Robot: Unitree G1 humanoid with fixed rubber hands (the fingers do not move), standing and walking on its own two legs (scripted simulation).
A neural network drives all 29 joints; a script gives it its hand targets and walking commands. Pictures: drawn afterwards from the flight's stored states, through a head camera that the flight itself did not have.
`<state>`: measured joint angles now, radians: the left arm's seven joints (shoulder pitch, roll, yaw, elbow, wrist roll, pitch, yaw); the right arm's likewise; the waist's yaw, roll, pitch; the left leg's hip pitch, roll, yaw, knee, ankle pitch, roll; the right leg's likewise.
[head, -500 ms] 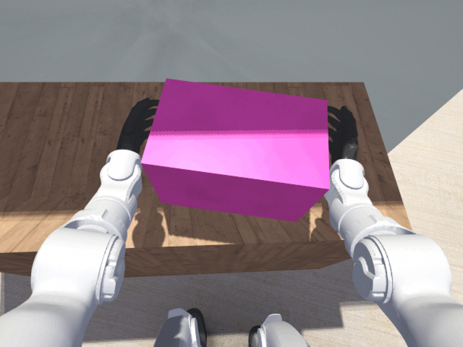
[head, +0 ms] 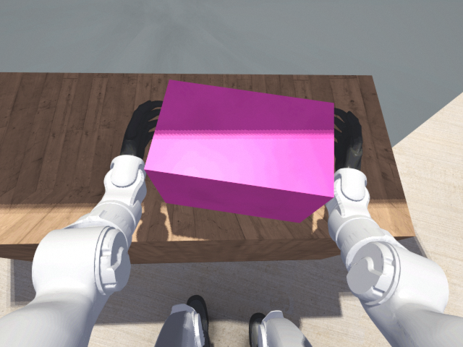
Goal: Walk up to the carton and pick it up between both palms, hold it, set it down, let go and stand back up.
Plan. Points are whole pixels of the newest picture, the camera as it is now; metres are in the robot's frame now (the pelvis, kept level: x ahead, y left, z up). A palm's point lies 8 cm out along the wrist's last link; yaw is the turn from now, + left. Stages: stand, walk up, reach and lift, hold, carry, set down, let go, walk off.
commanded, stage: reach and lift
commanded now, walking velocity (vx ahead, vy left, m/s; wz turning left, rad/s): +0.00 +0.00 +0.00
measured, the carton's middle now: (240, 158) +0.45 -0.03 -0.05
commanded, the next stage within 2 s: none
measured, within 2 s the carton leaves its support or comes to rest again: leaves its support in 1.60 s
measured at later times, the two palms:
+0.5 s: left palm (136, 147) +0.46 +0.16 -0.02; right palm (346, 160) +0.42 -0.21 -0.02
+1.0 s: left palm (136, 147) +0.46 +0.16 -0.02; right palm (346, 160) +0.42 -0.21 -0.02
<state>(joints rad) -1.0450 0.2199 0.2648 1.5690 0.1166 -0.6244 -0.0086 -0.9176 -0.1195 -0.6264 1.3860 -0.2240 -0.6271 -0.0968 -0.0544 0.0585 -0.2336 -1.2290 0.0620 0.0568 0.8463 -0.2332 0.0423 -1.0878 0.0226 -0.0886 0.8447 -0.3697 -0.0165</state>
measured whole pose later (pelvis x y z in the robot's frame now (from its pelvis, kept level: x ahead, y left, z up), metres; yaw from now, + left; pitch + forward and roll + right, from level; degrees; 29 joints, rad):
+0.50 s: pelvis +0.00 +0.00 +0.00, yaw -1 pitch +36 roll -4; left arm -1.05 0.22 0.23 1.61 0.06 -0.67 -0.01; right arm -0.93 -0.14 -0.60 1.44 -0.20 -0.68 -0.10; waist -0.05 0.07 -0.24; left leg -1.23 0.07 0.06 0.83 -0.23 0.05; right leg -1.09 0.03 -0.08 0.81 -0.35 -0.01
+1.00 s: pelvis +0.00 +0.01 +0.00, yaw -2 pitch +38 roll -5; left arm -1.03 0.21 0.12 1.61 -0.01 -0.69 0.02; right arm -0.94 -0.17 -0.53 1.52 -0.14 -0.73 -0.09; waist -0.03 0.09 -0.28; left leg -1.26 0.07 0.06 0.81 -0.22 0.05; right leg -1.10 0.04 -0.08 0.77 -0.33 -0.01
